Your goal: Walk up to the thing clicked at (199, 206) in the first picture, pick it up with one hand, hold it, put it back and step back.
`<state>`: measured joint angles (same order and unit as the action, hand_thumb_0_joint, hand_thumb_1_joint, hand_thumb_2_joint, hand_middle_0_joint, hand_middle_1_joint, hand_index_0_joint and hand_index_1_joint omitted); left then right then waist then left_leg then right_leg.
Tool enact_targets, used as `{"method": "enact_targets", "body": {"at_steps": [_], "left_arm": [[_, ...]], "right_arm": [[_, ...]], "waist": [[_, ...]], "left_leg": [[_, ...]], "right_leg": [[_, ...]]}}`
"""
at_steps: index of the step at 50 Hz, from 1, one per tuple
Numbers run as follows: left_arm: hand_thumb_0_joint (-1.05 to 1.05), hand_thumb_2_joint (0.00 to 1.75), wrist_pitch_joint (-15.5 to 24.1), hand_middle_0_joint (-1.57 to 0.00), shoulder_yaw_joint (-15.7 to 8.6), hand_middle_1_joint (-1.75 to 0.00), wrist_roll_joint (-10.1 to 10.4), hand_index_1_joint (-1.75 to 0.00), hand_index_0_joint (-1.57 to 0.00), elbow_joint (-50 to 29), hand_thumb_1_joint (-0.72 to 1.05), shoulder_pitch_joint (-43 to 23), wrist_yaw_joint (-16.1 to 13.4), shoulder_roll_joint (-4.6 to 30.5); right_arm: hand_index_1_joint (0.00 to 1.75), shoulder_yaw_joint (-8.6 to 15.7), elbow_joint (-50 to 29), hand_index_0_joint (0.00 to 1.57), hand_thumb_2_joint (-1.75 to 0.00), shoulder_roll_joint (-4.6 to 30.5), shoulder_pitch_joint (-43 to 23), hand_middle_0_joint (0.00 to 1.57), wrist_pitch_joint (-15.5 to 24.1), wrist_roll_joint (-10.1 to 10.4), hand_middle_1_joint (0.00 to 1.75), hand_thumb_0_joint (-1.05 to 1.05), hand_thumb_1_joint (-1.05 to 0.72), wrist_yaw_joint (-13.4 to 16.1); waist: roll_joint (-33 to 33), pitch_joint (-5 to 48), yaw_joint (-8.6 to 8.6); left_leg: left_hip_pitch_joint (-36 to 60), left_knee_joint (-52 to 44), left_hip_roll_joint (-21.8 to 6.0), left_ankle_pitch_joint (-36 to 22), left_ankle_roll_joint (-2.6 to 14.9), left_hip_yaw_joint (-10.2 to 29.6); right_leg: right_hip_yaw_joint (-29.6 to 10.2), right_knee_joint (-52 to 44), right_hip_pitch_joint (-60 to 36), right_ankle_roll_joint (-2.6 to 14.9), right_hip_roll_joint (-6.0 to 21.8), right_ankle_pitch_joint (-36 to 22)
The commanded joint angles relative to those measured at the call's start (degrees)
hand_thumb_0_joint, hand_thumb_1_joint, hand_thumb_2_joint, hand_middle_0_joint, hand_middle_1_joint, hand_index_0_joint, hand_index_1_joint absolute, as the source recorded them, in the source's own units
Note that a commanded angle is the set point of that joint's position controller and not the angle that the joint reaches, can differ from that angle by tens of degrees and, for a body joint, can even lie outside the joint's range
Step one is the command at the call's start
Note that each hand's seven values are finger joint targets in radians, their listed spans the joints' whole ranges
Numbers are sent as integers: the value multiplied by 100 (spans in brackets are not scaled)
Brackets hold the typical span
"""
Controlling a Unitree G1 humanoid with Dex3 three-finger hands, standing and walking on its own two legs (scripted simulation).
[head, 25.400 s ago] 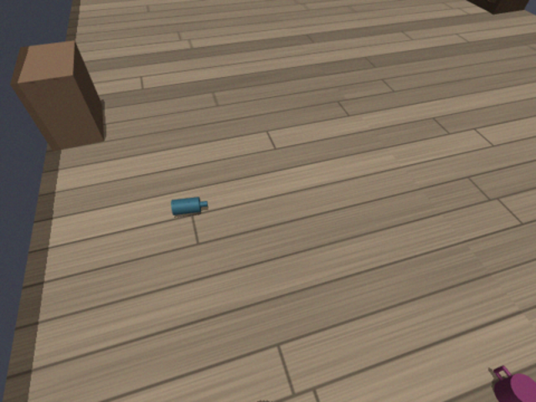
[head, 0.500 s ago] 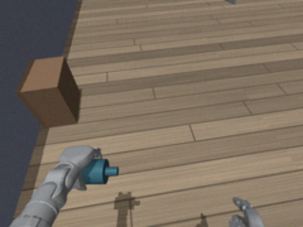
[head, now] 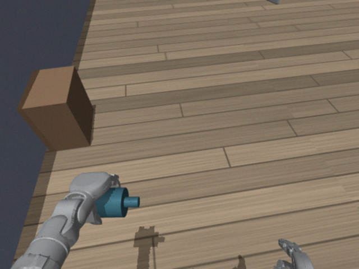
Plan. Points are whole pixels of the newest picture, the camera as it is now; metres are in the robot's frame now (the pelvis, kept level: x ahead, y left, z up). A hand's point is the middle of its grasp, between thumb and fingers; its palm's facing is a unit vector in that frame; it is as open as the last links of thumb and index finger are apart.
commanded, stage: crouch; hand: left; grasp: from above
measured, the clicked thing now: (107, 202) +0.30 +0.20 -0.07
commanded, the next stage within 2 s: lower in 2.00 s
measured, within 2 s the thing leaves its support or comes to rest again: neither
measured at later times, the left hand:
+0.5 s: hand (108, 214) +0.30 +0.22 -0.15, palm faces -0.47 +0.04 -0.88, open 10.1 cm
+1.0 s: hand (130, 222) +0.36 +0.21 -0.40, palm faces -0.48 +0.03 -0.88, open 10.1 cm
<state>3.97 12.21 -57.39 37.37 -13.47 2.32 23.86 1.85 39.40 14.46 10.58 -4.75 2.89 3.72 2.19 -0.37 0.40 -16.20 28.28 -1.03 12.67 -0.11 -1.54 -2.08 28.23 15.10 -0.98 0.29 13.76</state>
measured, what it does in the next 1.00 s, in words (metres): lowers itself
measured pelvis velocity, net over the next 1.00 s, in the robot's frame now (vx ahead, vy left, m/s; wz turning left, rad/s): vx -0.05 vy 0.00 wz -0.01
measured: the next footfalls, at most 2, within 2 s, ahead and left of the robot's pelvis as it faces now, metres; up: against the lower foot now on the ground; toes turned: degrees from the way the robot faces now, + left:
none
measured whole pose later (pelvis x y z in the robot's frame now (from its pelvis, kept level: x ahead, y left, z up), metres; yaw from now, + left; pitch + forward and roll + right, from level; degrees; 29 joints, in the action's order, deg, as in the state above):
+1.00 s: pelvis -0.05 +0.00 -0.25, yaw -1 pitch +35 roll -3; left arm 6.3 2.9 -68.7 71.1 -41.5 -20.6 26.3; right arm 2.3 43.0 12.9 13.0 1.3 -4.5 0.2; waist 2.8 11.4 9.7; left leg -102.3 101.6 -1.3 34.7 0.1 2.5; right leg 0.5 100.3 99.1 -1.5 -0.8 36.7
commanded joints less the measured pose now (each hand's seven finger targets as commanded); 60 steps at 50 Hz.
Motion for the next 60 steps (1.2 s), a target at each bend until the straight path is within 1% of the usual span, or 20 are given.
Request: {"method": "enact_targets", "body": {"at_steps": [1,2,3,6,7,8,15,17,20,23,24,25,27,29,34,44,48,52,54,60], "left_arm": [[0,90,41,-99,-683,-70,16,-70,-98,-1308,60,-2243,-353,1277],[0,83,35,-101,-697,-75,-47,-73,-103,-1255,66,-2263,-376,1314],[0,86,41,-93,-672,-71,-49,-70,-95,-1263,58,-2228,-401,1259],[0,93,30,-100,-740,-74,-50,-74,-99,-936,62,-1980,-516,1228],[0,93,59,-102,-599,-74,-56,-75,-102,-943,65,-2086,-555,1098],[0,95,70,-105,-622,-73,-115,-74,-104,-752,67,-2081,-605,1124],[0,92,250,-108,-591,-73,-464,-73,-107,237,71,-2342,-1349,932],[0,94,277,-109,-435,-72,-574,-73,-109,463,73,-2638,-1534,730],[0,93,326,-109,-450,-73,-803,-73,-109,833,73,-3020,-1899,667],[0,89,370,-107,-658,-72,-1055,-72,-107,1123,72,-3434,-2280,862],[0,88,347,-107,-548,-73,-1134,-73,-107,1368,72,-3489,-2380,683],[0,86,321,-106,-643,-71,-1197,-71,-107,1473,71,-3657,-2505,794],[0,85,247,-106,-763,-72,-1200,-71,-107,1567,71,-3985,-2693,916],[0,85,164,-107,-797,-69,-1191,-69,-107,1968,72,-3980,-2797,897],[0,85,38,-109,-946,-67,-1104,-67,-108,2014,72,-4266,-2839,1186],[0,86,81,-109,-1196,-63,-1054,-64,-108,2342,69,-4755,-2632,1612],[0,89,289,-112,-1180,-64,-1134,-66,-111,2137,73,-5179,-2634,1604],[0,89,407,-112,-1395,-65,-1243,-66,-111,2281,73,-5310,-2784,1887],[0,88,436,-113,-1325,-65,-1313,-66,-113,2335,75,-5486,-2852,1764],[0,91,367,-116,-1390,-61,-1397,-64,-114,2634,74,-5687,-3032,1865]], "right_arm": [[30,246,-769,20,-90,802,-469,20,215,11,30,0,-90,30],[30,234,-761,20,-91,772,-487,20,214,13,30,0,-92,30],[30,243,-760,20,-90,776,-453,20,217,7,30,0,-88,29],[30,250,-710,20,-90,782,-419,20,201,9,30,0,-89,30],[30,248,-704,20,-90,771,-404,20,197,-3,30,0,-89,23],[30,253,-672,20,-90,781,-373,20,188,-4,30,0,-89,22],[30,342,-427,20,-90,829,-54,20,132,-134,30,0,-89,-101],[30,385,-363,20,-90,846,63,20,149,-175,30,0,-89,-163],[30,464,-288,20,-90,880,287,20,203,-248,30,0,-90,-236],[30,554,-235,20,-90,950,501,20,263,-349,30,0,-89,-293],[30,553,-233,20,-90,943,557,20,282,-362,30,0,-90,-300],[30,578,-233,20,-90,991,638,20,304,-385,30,0,-90,-290],[30,577,-230,20,-90,993,713,20,346,-417,30,0,-90,-253],[30,571,-177,20,-90,1035,752,20,403,-471,30,0,-89,-221],[30,567,-155,20,-90,1025,836,20,525,-540,30,0,-89,-134],[30,498,-76,20,-90,1092,933,20,668,-671,30,0,-90,-205],[30,448,33,20,-90,1087,975,20,753,-741,30,0,-90,-297],[30,396,120,20,-90,1103,1043,20,838,-826,30,0,-91,-430],[30,375,148,20,-90,1088,1076,20,869,-866,30,0,-91,-499],[30,330,186,20,-91,1056,1026,20,880,-951,30,0,-91,-626]], "waist": [[79,1554,14],[120,1562,-1],[121,1654,18],[-133,1486,20],[-184,1468,85],[-233,1426,106],[-267,1453,267],[-75,1642,359],[-7,1980,447],[275,2430,448],[266,2531,556],[279,2654,544],[397,3082,568],[268,3150,586],[498,4069,585],[620,4523,831],[881,4984,946],[898,5251,970],[1077,5200,1062],[1253,5257,1088]], "left_leg": [[942,-315,146,-832,51,60],[971,-309,168,-874,55,34],[1006,-271,173,-921,56,21],[847,-217,188,-989,80,8],[807,-189,198,-946,91,6],[760,-162,206,-933,98,5],[112,436,166,-677,43,60],[-136,814,152,-605,12,65],[-807,1634,136,-442,-16,111],[-1504,2386,104,-196,-19,153],[-1740,2599,113,-71,-13,165],[-1986,2788,105,42,-11,185],[-2378,3167,116,203,10,183],[-2951,3512,90,432,36,276],[-3998,4470,149,846,96,231],[-5421,5711,133,1628,97,450],[-5578,6312,140,1323,108,464],[-5867,6838,138,1023,135,454],[-5891,6941,119,1062,95,499],[-6258,7477,114,1158,124,361]], "right_leg": [[167,-441,-58,163,-203,-700],[156,-437,-33,168,-191,-733],[150,-433,-63,160,-183,-776],[153,-414,-78,132,-183,-876],[142,-417,-11,118,-167,-861],[143,-402,39,112,-157,-869],[202,167,877,140,-153,-629],[201,540,1297,165,-152,-576],[231,1321,2156,199,-155,-386],[276,2088,3019,250,-188,-108],[301,2311,3273,253,-190,-26],[317,2516,3496,251,-196,57],[339,2902,3870,270,-216,192],[385,3337,4313,284,-225,365],[366,4241,5011,318,-200,700],[517,5601,6695,332,-155,1423],[563,6112,7227,335,-176,1238],[605,6499,7490,302,-184,971],[642,6675,7762,306,-159,1031],[647,6988,8041,298,-210,1039]]}}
